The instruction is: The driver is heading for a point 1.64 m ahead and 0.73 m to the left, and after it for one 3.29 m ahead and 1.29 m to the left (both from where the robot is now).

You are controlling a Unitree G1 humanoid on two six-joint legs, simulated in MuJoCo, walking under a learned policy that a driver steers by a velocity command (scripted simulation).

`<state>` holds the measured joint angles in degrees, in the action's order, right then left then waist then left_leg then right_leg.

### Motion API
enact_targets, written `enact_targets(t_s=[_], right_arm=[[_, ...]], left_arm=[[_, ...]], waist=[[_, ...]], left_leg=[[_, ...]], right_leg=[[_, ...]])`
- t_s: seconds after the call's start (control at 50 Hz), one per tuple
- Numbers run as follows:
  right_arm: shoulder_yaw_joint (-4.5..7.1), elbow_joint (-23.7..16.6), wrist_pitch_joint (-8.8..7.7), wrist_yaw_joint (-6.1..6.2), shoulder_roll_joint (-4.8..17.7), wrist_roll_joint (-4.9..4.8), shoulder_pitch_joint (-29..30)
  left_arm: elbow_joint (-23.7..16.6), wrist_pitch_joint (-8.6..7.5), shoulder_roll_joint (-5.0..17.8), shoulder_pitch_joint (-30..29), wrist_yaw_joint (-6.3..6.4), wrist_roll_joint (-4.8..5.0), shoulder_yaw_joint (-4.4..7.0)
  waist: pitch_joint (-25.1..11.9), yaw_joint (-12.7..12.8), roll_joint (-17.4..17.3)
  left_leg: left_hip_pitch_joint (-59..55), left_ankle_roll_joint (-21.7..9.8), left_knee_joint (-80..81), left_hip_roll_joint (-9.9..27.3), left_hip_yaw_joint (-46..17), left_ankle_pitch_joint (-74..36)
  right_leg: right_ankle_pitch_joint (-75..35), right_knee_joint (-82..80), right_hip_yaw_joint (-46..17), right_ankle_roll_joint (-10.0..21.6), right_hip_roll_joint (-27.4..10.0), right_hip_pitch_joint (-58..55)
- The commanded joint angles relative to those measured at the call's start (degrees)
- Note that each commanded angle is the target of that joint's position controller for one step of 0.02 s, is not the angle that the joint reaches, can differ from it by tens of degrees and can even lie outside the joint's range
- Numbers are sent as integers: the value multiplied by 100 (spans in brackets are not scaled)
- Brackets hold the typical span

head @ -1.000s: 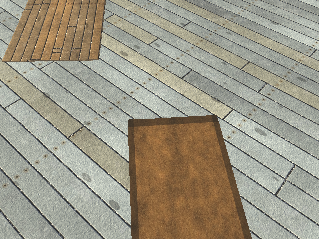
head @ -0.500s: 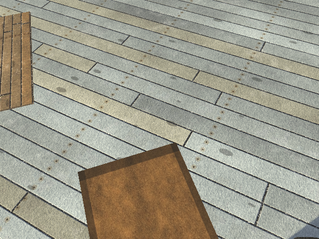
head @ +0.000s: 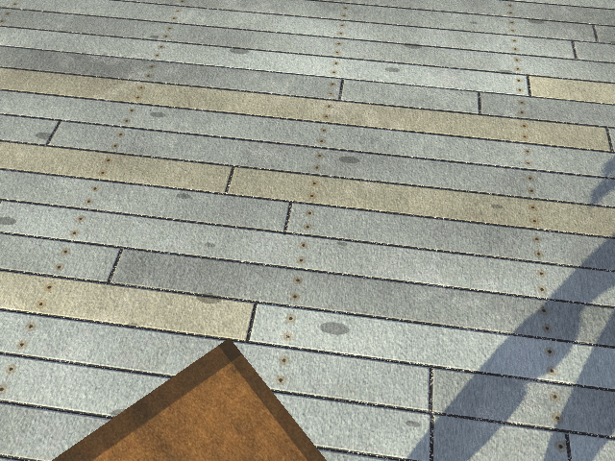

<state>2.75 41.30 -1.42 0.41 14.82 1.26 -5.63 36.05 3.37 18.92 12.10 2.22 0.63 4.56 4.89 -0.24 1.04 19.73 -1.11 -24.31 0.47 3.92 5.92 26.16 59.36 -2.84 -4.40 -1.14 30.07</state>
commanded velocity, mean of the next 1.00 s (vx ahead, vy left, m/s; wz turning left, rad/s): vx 0.02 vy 0.00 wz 0.38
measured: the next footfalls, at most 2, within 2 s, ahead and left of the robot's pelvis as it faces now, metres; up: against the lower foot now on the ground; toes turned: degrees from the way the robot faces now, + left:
right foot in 0.14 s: +0.09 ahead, -0.14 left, +0.00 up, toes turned +2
left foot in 0.44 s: +0.06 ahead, +0.09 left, +0.00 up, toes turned +13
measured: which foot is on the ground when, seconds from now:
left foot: down 0.00-0.18, up 0.20-0.42, down 0.44-0.98, up 1.00-1.00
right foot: up 0.00-0.12, down 0.14-0.46, up 0.48-0.96, down 0.98-1.00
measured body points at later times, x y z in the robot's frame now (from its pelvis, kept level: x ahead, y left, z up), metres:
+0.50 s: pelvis +0.03 +0.00 -0.01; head +0.06 +0.03 +0.43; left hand +0.15 +0.31 -0.12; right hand +0.20 -0.26 -0.11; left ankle +0.02 +0.08 -0.74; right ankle +0.04 -0.14 -0.71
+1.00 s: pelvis +0.05 -0.02 +0.00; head +0.08 -0.01 +0.45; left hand +0.06 +0.31 -0.09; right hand +0.33 -0.20 -0.09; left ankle +0.02 +0.08 -0.73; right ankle +0.12 -0.12 -0.74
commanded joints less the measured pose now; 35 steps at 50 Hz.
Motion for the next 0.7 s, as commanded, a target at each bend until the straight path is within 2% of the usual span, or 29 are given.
enact_targets(t_s=[0.02,0.06,0.08,0.1,0.12,0.14,0.16,0.18,0.2,0.22,0.24,0.3,0.34,0.4,0.42,0.44,0.46,0.48,0.5,0.52,0.54,0.56,0.58,0.64,0.7], right_arm=[[207,-252,-30,-23,870,-74,244],[151,-140,-12,-105,792,-146,213],[107,-95,-6,-151,734,-182,256],[63,-50,-1,-184,683,-214,275],[-9,63,-25,-220,542,-212,23],[-85,58,-61,-274,386,-79,-146],[-83,39,-62,-250,297,-108,-448],[-1,86,-15,-195,688,-101,-230],[74,66,19,-156,835,-126,-119],[101,125,62,-104,831,-141,-190],[140,120,105,-75,885,-135,-281],[182,15,172,-116,746,-220,-380],[176,-49,226,-153,631,-247,-387],[190,-56,298,-226,592,-260,-594],[210,-28,308,-247,596,-254,-749],[258,-48,311,-226,707,-208,-814],[410,-158,291,-138,1294,-172,-866],[513,-258,230,-152,1863,-22,-1026],[422,-300,117,-177,1578,89,-1192],[371,-331,42,-155,1431,52,-940],[368,-376,33,-100,1362,-73,-655],[321,-422,66,-41,1242,-188,-446],[282,-440,102,10,1167,-214,-427],[290,-514,174,90,1177,-181,-493],[327,-555,234,148,1246,-203,-545]], left_arm=[[-263,-72,88,422,-32,-88,-31],[-180,-78,68,389,-80,-113,-54],[-105,-83,35,457,-106,-128,-58],[-40,-96,42,528,-131,-149,-50],[-107,-108,208,419,-122,-192,-26],[-221,-112,643,437,-63,-257,41],[-203,-93,827,-7,-47,-303,67],[-307,-136,579,-353,-70,-288,34],[-282,-171,562,-377,-67,-278,46],[-263,-205,668,-362,-49,-254,88],[-248,-242,696,-361,-25,-197,113],[-239,-297,554,-248,64,-139,104],[-223,-290,573,-363,79,-80,138],[-201,-207,639,-660,79,0,192],[-168,-180,630,-718,80,46,201],[-58,-183,534,-515,73,70,194],[-51,-199,283,-239,58,-69,148],[-451,-228,40,-816,93,-204,32],[-404,-254,277,-1031,121,-155,97],[-327,-248,377,-959,117,-72,141],[-189,-239,398,-852,147,-86,173],[-138,-226,466,-817,181,-119,207],[-102,-231,425,-762,176,-116,213],[-29,-271,270,-589,131,-60,180],[-47,-308,205,-741,119,-63,148]], waist=[[-1345,108,-838],[-1284,95,-865],[-1201,187,-816],[-1086,289,-803],[-1007,261,-689],[-1109,133,-23],[-1032,-274,1065],[-713,-112,982],[-484,-47,992],[-385,-18,1051],[-334,12,1159],[-528,100,1000],[-667,102,732],[-860,-26,665],[-893,-129,636],[-862,-138,387],[-918,39,-912],[-880,-184,-2107],[-1222,-447,-1177],[-1087,-273,-808],[-983,-144,-469],[-899,-81,-451],[-929,-29,-550],[-1063,-10,-640],[-992,-95,-720]], left_leg=[[-649,-1352,743,1411,-1043,-1812],[-512,-1246,743,1291,-1076,-908],[-333,-1119,674,1176,-1058,-293],[-49,-933,573,1050,-1051,211],[291,-557,486,876,-1065,708],[618,-116,-85,521,-840,1410],[172,157,-318,159,-307,1741],[-187,287,-648,111,-293,1399],[68,292,-877,-22,-187,1145],[231,275,-1121,-53,-150,1121],[367,259,-1431,-20,-192,1263],[821,203,-2631,154,-306,2373],[891,208,-2613,255,-286,2446],[261,170,-1686,87,51,1588],[-121,89,-1069,-54,188,1009],[-512,-65,-419,-112,-35,284],[-1230,-472,169,780,-1540,-1510],[-1611,-1724,494,2092,-3583,-2983],[-1802,-2038,517,2175,-3568,-2641],[-1739,-1790,399,1916,-3042,-2366],[-1678,-1466,343,1600,-2662,-1969],[-1607,-1280,351,1448,-2485,-1803],[-1444,-1180,367,1259,-2312,-1908],[-1549,-1178,413,1057,-2179,-1786],[-1593,-1164,437,986,-2350,-1143]], right_leg=[[-380,-995,17,105,-77,-967],[-734,-1865,76,198,-35,-1459],[-1155,-2552,161,265,36,-1872],[-1625,-3261,276,356,139,-2380],[-1872,-3677,45,508,-27,-2857],[-2535,-3805,-881,787,-955,-3236],[-1483,-3983,-1155,1290,-1465,-2044],[-574,-4172,-967,1300,-1180,-1468],[-187,-4186,-792,1134,-1003,-1457],[-307,-4168,-745,1087,-1007,-1503],[-769,-4116,-795,1175,-1179,-1517],[-3291,-3745,-930,1632,-1785,-1940],[-3989,-3565,-793,1683,-1855,-2203],[-4038,-3194,-341,1465,-1664,-2156],[-3758,-2963,-133,1301,-1549,-2014],[-3064,-2519,154,988,-1318,-1756],[-1483,-1173,790,411,-736,-836],[1287,82,595,30,259,647],[1497,953,-156,66,157,817],[1064,1164,-263,135,47,916],[578,1024,-270,139,-35,977],[192,804,-311,106,-96,981],[-85,784,-283,64,-53,720],[-536,410,-221,-50,113,572],[-698,-436,-267,-141,156,512]])
Velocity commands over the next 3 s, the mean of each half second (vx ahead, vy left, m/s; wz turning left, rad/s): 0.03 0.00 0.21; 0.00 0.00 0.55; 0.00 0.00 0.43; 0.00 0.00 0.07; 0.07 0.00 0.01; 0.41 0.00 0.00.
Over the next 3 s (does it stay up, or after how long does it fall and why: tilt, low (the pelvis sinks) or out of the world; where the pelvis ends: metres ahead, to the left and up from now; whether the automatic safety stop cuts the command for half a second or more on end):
stays up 0.24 0.14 -0.03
